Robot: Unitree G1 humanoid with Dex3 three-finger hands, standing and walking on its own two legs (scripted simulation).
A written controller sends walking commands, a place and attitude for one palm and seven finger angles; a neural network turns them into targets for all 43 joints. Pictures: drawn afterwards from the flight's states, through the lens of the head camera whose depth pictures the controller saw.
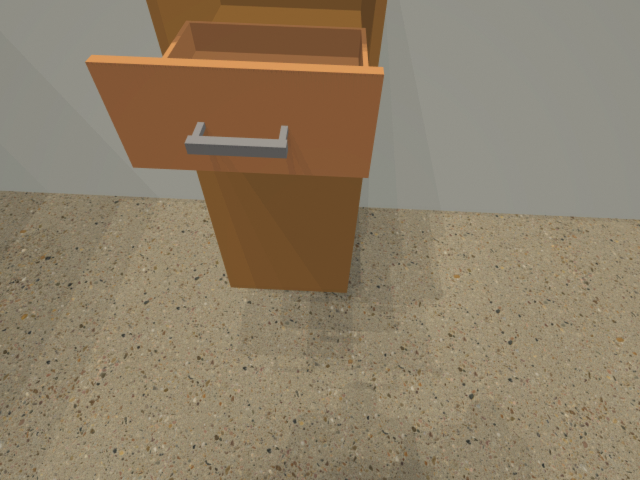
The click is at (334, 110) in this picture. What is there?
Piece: drawer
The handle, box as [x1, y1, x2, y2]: [184, 122, 287, 158]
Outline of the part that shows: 184,143 187,153 286,158 287,126 281,126 278,139 203,136 202,134 205,128 204,123 197,122 193,133 187,136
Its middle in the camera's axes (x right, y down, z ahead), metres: -0.12 -0.14 +0.55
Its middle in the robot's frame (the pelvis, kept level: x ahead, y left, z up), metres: +0.53 +0.15 +0.14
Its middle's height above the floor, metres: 0.92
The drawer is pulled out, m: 0.29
